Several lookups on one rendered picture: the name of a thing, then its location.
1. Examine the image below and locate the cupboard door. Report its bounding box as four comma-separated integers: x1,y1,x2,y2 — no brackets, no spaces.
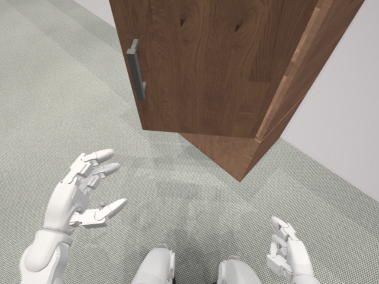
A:
109,0,319,138

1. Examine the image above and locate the robot right thigh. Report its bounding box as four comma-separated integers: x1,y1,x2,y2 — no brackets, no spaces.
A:
218,259,262,284

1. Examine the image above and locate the handle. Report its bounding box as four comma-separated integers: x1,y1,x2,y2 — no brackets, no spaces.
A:
126,39,146,101

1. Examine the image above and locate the robot left thigh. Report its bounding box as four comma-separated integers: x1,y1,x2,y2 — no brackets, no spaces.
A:
131,248,175,284

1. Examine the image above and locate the robot thigh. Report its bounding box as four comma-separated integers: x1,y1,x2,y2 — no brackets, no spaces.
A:
131,248,175,284
218,259,262,284

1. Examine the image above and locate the robot left hand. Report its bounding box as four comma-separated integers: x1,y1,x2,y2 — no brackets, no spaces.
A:
43,149,128,235

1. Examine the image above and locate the robot right hand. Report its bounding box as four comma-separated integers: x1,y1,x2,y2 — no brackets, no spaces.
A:
267,216,314,282

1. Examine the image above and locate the left robot forearm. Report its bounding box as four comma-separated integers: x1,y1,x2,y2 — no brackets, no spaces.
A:
19,229,73,284

